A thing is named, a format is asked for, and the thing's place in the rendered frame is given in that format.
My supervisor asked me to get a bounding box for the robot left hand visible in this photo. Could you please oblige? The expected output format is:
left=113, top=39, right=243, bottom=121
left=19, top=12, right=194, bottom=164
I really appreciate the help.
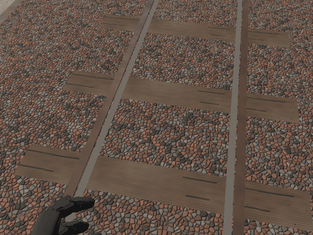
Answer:
left=30, top=195, right=102, bottom=235

